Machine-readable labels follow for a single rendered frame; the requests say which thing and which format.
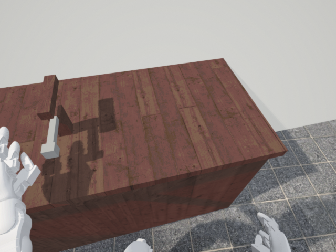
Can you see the left robot forearm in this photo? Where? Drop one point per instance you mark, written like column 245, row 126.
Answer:
column 15, row 226

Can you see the robot left shin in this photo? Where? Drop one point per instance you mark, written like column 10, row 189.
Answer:
column 141, row 240

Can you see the tap lever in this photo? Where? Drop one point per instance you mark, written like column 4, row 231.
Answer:
column 51, row 149

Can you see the right robot hand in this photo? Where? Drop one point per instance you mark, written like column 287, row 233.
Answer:
column 276, row 241

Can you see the left robot hand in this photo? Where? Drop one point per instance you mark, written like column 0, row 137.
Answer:
column 9, row 165

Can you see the robot left thigh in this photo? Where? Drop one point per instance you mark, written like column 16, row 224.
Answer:
column 138, row 247

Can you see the counter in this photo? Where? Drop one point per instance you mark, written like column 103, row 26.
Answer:
column 138, row 149

